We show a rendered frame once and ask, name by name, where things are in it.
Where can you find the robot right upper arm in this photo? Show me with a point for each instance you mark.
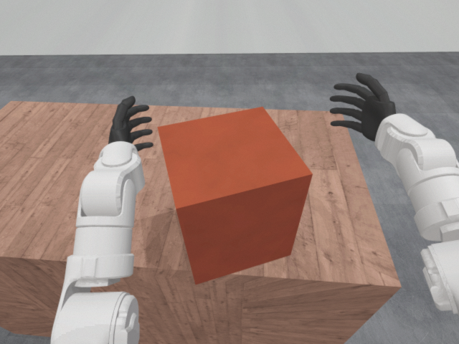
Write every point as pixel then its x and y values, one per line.
pixel 441 272

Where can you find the carton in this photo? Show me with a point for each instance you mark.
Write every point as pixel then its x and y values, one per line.
pixel 239 189

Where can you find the robot left upper arm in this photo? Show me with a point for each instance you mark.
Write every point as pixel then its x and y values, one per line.
pixel 98 318

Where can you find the left robot hand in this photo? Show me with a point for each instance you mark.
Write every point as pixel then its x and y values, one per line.
pixel 122 125

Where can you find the right robot hand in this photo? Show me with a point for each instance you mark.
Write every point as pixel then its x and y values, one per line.
pixel 375 107

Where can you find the robot right forearm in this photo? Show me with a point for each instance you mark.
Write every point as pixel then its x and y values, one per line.
pixel 429 172

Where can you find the pedestal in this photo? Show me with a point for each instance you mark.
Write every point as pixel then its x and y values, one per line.
pixel 339 273

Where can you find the robot left forearm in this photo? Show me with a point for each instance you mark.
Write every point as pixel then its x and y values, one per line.
pixel 105 218

